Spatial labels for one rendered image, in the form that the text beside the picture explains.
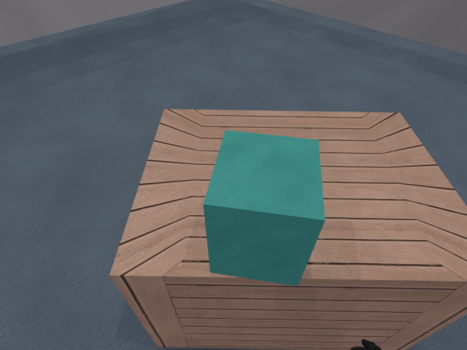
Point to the pedestal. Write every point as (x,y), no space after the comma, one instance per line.
(389,265)

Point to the carton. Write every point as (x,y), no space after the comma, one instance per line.
(264,207)

